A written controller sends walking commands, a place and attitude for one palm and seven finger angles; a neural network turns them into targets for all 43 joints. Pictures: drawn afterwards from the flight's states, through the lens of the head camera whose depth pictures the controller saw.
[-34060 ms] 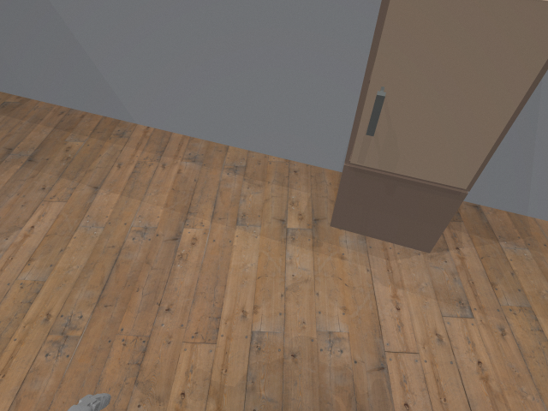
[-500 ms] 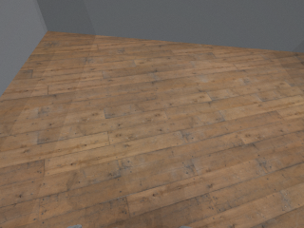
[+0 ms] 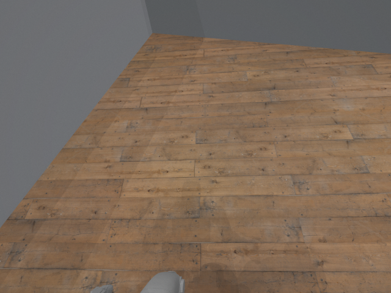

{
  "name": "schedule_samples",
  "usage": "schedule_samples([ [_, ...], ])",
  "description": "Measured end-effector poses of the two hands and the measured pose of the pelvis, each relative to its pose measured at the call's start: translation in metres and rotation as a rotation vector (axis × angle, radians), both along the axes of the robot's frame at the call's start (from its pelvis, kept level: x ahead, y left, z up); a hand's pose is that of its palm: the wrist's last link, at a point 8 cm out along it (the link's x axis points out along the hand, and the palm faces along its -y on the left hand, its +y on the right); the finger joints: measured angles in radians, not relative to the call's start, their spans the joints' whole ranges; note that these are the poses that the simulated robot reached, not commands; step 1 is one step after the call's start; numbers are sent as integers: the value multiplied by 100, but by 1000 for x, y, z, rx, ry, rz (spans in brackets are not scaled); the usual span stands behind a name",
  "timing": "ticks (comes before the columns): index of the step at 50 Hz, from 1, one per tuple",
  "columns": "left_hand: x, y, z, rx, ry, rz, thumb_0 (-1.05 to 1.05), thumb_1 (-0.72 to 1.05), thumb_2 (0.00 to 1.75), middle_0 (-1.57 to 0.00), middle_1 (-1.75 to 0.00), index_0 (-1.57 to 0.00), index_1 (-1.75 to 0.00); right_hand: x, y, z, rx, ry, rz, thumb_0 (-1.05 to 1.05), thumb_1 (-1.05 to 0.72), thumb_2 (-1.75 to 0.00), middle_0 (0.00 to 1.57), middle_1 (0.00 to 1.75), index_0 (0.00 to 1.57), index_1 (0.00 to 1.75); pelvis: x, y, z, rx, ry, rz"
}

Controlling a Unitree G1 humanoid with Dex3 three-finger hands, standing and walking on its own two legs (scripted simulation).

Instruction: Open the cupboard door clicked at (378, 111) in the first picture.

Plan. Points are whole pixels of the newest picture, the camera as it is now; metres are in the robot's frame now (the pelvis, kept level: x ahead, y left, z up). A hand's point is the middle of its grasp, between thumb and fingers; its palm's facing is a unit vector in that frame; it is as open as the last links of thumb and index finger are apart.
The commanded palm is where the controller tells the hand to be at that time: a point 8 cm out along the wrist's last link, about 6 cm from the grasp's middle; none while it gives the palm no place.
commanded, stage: turn to face it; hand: left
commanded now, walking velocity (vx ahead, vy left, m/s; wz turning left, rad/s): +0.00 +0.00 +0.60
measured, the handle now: out of the picture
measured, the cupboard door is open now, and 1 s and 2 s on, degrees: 43 43 43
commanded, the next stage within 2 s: none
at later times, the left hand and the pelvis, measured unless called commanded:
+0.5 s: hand out of the picture -0.02 +0.24 -0.17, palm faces +0.36 -0.89 -0.29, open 7.4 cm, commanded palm none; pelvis -0.01 +0.00 -0.01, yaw +19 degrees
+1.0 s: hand out of the picture -0.04 +0.15 -0.16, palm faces +0.61 -0.75 -0.26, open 7.3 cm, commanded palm none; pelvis +0.02 -0.04 +0.00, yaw +38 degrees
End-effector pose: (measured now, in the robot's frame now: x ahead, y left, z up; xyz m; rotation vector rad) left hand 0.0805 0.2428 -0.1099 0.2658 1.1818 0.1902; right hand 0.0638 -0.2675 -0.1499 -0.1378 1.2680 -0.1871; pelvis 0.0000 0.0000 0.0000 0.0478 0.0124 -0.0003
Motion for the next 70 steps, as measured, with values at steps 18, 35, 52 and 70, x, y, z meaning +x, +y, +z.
schedule_samples([
  [18,-125,25,-42,-60,103,341,1,91,90,-21,-30,-21,-29,114,64,14,-19,-157,370,1,-90,-89,20,30,20,30,-9,8,-19,-24,-1,265],
  [35,-92,5,-8,38,-28,422,1,91,90,-20,-29,-20,-29,100,29,-18,11,41,458,1,-90,-89,21,30,21,30,8,-33,-15,-25,10,441],
  [52,-171,-59,-20,-59,19,721,1,91,90,-21,-30,-21,-30,199,88,14,-5,-54,755,1,-91,-89,20,30,20,30,22,-41,-4,-1,-14,688],
  [70,-202,-44,-17,-26,-8,891,1,91,90,-20,-29,-20,-29,201,122,17,-23,-47,941,1,-90,-89,21,30,21,30,24,-41,-3,-47,-18,868],
])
